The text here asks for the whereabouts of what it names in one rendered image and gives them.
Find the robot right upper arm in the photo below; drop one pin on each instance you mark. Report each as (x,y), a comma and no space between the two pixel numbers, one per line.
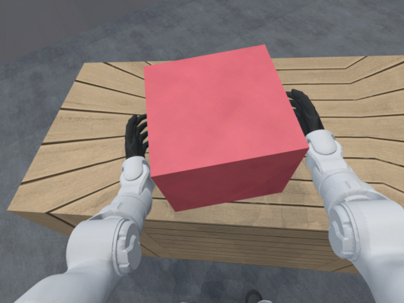
(370,234)

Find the robot right foot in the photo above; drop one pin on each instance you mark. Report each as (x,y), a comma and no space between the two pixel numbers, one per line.
(253,297)

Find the left robot hand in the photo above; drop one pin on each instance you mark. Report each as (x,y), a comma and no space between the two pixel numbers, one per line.
(134,145)

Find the robot left upper arm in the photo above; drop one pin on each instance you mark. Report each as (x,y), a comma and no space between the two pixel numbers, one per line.
(100,254)

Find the carton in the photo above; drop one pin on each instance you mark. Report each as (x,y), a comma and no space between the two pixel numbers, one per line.
(220,128)

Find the pedestal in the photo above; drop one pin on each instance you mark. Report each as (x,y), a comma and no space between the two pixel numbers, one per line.
(77,168)

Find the left robot forearm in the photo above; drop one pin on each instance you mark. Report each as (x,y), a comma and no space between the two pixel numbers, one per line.
(134,199)

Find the right robot forearm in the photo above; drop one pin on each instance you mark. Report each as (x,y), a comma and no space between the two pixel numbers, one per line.
(335,181)

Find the right robot hand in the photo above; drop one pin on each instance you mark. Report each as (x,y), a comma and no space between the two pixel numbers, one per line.
(305,112)

